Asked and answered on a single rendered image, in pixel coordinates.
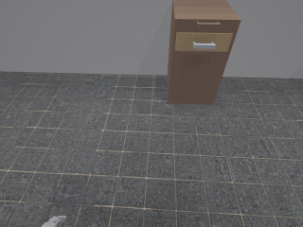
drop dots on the handle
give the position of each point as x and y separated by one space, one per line
209 25
204 46

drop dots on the drawer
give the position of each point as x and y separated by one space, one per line
184 41

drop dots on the left robot hand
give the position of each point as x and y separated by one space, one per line
55 221

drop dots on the cabinet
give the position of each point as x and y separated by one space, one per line
194 76

